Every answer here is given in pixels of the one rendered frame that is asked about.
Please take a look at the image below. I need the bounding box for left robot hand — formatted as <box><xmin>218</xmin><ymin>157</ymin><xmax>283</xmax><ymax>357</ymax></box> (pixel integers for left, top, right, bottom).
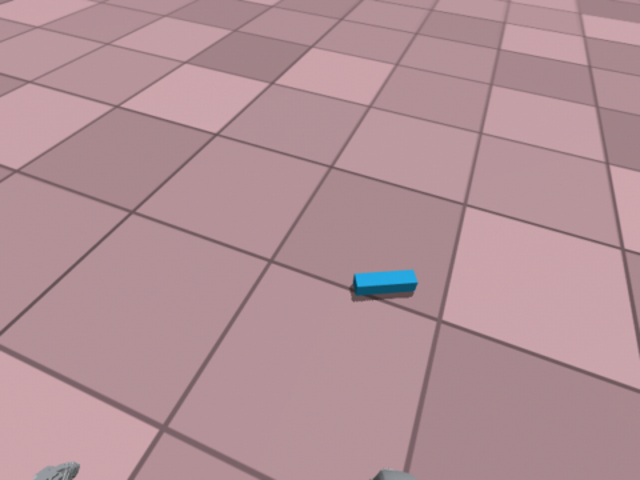
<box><xmin>33</xmin><ymin>462</ymin><xmax>80</xmax><ymax>480</ymax></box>

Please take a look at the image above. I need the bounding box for carton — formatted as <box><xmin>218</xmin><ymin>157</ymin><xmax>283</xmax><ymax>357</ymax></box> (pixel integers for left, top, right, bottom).
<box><xmin>353</xmin><ymin>270</ymin><xmax>418</xmax><ymax>296</ymax></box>

